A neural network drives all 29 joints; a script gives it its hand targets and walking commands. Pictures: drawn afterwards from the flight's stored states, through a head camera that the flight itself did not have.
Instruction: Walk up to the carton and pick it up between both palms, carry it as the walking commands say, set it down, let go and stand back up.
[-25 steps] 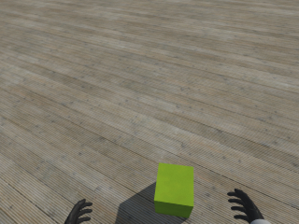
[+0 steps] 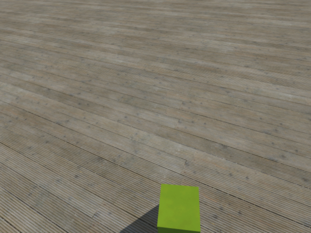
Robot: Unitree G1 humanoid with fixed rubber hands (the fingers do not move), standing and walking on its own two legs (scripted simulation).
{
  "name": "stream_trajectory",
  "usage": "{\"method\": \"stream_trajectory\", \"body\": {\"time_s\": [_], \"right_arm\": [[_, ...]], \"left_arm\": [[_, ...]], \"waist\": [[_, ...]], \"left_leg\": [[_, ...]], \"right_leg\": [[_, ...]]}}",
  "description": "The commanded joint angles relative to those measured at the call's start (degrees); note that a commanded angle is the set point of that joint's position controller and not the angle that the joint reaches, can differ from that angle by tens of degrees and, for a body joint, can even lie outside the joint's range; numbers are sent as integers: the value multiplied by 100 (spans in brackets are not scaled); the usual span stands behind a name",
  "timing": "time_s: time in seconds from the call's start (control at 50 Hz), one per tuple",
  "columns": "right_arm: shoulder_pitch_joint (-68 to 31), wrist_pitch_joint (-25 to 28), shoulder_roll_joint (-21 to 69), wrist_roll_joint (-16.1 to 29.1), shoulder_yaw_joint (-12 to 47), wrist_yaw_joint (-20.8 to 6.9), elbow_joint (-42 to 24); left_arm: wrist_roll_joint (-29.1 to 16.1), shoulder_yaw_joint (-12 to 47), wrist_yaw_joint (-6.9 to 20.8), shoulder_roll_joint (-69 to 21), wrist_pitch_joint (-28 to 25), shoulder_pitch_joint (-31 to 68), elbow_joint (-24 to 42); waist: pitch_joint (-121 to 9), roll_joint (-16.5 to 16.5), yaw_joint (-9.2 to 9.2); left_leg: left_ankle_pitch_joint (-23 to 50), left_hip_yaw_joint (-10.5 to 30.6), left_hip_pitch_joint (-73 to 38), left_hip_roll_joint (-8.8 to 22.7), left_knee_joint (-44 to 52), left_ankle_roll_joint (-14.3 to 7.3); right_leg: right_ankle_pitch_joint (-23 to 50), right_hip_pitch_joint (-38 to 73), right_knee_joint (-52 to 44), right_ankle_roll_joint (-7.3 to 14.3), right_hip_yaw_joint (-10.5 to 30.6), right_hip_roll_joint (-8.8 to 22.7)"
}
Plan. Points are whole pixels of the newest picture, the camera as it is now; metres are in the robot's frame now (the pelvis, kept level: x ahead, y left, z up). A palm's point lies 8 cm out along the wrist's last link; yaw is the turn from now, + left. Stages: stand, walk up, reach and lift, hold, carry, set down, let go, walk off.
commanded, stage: stand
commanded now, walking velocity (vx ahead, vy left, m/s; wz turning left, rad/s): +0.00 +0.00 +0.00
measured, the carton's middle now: (178, 213) +0.37 -0.06 -0.64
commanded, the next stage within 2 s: none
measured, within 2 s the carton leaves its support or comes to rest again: neither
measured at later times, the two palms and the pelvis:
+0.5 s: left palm out of the picture -0.04 +0.19 -0.14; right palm out of the picture -0.06 -0.25 -0.14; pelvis -0.01 -0.02 +0.00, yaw -2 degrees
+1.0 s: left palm out of the picture -0.06 +0.19 -0.14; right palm out of the picture -0.09 -0.22 -0.14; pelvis -0.02 -0.01 +0.01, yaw -3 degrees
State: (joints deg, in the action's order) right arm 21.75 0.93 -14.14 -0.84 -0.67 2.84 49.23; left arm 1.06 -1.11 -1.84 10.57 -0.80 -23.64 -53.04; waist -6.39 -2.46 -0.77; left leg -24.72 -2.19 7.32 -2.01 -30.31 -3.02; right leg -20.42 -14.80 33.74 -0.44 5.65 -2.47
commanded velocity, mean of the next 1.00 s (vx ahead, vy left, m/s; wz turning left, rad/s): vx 0.00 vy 0.00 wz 0.00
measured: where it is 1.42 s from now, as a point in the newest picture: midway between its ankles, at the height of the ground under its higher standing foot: outside the picture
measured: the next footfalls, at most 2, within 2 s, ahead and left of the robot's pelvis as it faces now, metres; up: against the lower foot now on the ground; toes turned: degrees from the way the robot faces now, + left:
none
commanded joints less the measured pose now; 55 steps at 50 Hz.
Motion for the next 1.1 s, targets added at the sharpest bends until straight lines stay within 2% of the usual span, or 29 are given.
{"method": "stream_trajectory", "body": {"time_s": [0.0, 0.02, 0.04, 0.06, 0.08, 0.1, 0.14, 0.18, 0.24, 0.28, 0.32, 0.38, 0.42, 0.44, 0.5, 0.54, 0.56, 0.58, 0.6, 0.64, 0.68, 0.74, 0.88, 0.9, 0.92, 0.96, 0.98, 1.0, 1.08], "right_arm": [[298, 118, -799, -7, -256, 30, -41], [481, 70, -459, 12, -136, 88, 0], [566, 45, -560, 44, -139, 85, 96], [507, 11, -357, 19, -102, 62, 158], [357, 25, -539, -5, -152, 79, 109], [385, 29, -554, -30, -173, 78, 131], [873, -6, -445, -45, -108, 87, 411], [631, -52, -342, -31, -96, 71, 456], [490, -25, -295, -33, -25, 76, 529], [658, -66, -276, -44, -12, 110, 661], [802, -53, -75, -25, 102, 83, 748], [882, -54, -246, 1, 24, 71, 865], [812, -41, 6, 21, 118, 111, 988], [713, -16, -54, 72, 108, 69, 962], [837, -108, -203, 43, 42, 89, 1054], [823, -104, -170, -48, 35, 107, 1112], [968, -119, 173, -1, 140, 115, 1204], [963, -99, 187, -12, 181, 148, 1294], [747, -122, 152, -13, 176, 114, 1226], [804, -109, 197, 14, 194, 102, 1352], [932, -59, 136, 3, 216, 91, 1319], [758, -54, -6, -66, 163, 129, 1436], [831, -84, 154, -15, 201, 92, 1535], [846, -87, 10, -8, 148, 89, 1567], [678, -76, 187, 31, 199, 84, 1490], [807, -51, 6, 51, 136, 116, 1503], [708, -57, 52, -24, 145, 121, 1546], [726, -77, 70, -63, 152, 141, 1534], [656, -65, 349, -30, 215, 110, 1522]], "left_arm": [[-20, -54, -57, 430, -45, -368, 66], [3, -74, -86, 456, -3, -622, -73], [-11, -104, -90, 624, 8, -596, -126], [13, -87, -104, 516, 22, -731, -208], [70, -117, -109, 637, 38, -414, -185], [43, -62, -127, 502, 40, -173, -158], [46, -20, -112, 426, 53, -332, -261], [7, 109, -57, 91, 57, -505, -333], [-25, 60, -120, 283, 72, -339, -422], [38, 1, -62, 496, 88, -423, -529], [-34, 91, -112, 174, 65, -425, -602], [23, 94, -110, 326, 14, -232, -646], [-5, 17, -76, 405, 40, -256, -679], [37, 104, -58, 154, 32, -231, -763], [-2, 172, -143, 101, 62, -569, -1004], [-3, 174, -184, 75, 72, -220, -916], [6, 140, -163, 211, 98, -201, -931], [-20, 75, -164, 254, 104, -230, -940], [13, 24, -137, 325, 94, -340, -986], [-2, 47, -106, 204, 101, -138, -903], [-20, 70, -100, 129, 87, -99, -1069], [-45, 129, -75, -12, 61, -433, -1178], [-69, 219, -52, -327, 105, -238, -1361], [-40, 157, -58, 62, 122, -405, -1337], [-51, 131, -80, 38, 106, -295, -1401], [5, 114, -90, 158, 83, -163, -1335], [48, 157, -77, 18, 80, 92, -1282], [-31, 179, -61, -154, 53, -38, -1243], [-74, 179, -122, -197, 93, -115, -1423]], "waist": [[671, 286, 1], [698, -42, 12], [766, 360, 10], [609, 90, 23], [953, 356, -18], [970, 612, -55], [909, 495, -132], [719, 261, 89], [794, 58, 23], [1111, 643, 55], [1236, 199, 45], [753, 479, 15], [813, 98, 92], [943, 392, 44], [1068, 304, 63], [1143, 649, 30], [1412, 545, -58], [1242, 221, 68], [1266, 339, 114], [1369, 101, 25], [1160, 448, -32], [1051, 203, 169], [1391, 440, 79], [1219, -4, 67], [1144, 338, 75], [1107, 451, 33], [1182, 135, 1], [1456, 361, 76], [1378, 188, 90]], "left_leg": [[3631, 504, -40, 774, 271, 88], [3827, 454, -120, 831, 308, 75], [3492, 509, 109, 878, 350, 70], [3028, 462, -221, 730, 314, 87], [2462, 419, 220, 772, 379, 64], [2722, 395, 233, 727, 327, 33], [2027, 352, 80, 649, 387, 89], [2406, 528, 25, 702, 421, 92], [1884, 427, -37, 695, 505, 105], [1110, 452, 226, 655, 657, 108], [1605, 354, 175, 672, 672, 112], [1636, 352, 137, 641, 689, 154], [1391, 318, -112, 654, 650, 212], [1192, 309, 127, 616, 610, 151], [1263, 173, 123, 552, 603, 256], [1131, 264, 227, 556, 707, 222], [957, 196, 183, 593, 733, 258], [867, 253, 138, 604, 709, 199], [767, 236, 221, 630, 760, 191], [1215, 198, 23, 659, 683, 249], [1383, 184, 72, 709, 733, 184], [1501, 246, -39, 687, 770, 157], [1400, 298, 14, 729, 840, 101], [1491, 268, -178, 685, 897, 123], [1402, 265, -350, 719, 851, 107], [1456, 333, -84, 696, 835, 104], [1489, 230, 9, 671, 925, 110], [1697, 341, 42, 780, 914, 30], [1510, 365, 96, 746, 968, 46]], "right_leg": [[2258, -430, -250, 197, 225, 420], [2084, -359, -252, 205, 211, 417], [1837, -249, -309, 149, 194, 365], [1898, -392, -285, 216, 229, 396], [1938, -395, -418, 232, 322, 396], [2263, -449, -388, 298, 283, 393], [2427, -439, -346, 296, 473, 463], [2294, -272, -335, 257, 399, 465], [1913, -389, -588, 317, 666, 485], [1790, -380, -674, 302, 573, 383], [2162, -506, -564, 383, 681, 449], [2561, -57, -464, 420, 708, 510], [2207, -237, -631, 358, 607, 430], [2272, -193, -665, 387, 739, 473], [2659, -90, -700, 397, 820, 440], [2462, -11, -760, 399, 835, 474], [2259, -324, -812, 462, 854, 518], [1942, -269, -882, 477, 958, 519], [1645, -169, -862, 398, 787, 432], [2025, -454, -832, 491, 884, 494], [2455, -176, -756, 410, 723, 483], [2227, -90, -727, 305, 579, 321], [2120, -178, -839, 276, 578, 390], [1943, -227, -813, 257, 617, 291], [2008, -291, -903, 307, 627, 323], [2130, -111, -849, 355, 646, 375], [2057, -60, -833, 330, 686, 445], [2043, -283, -845, 330, 649, 458], [1854, -197, -896, 288, 578, 400]]}}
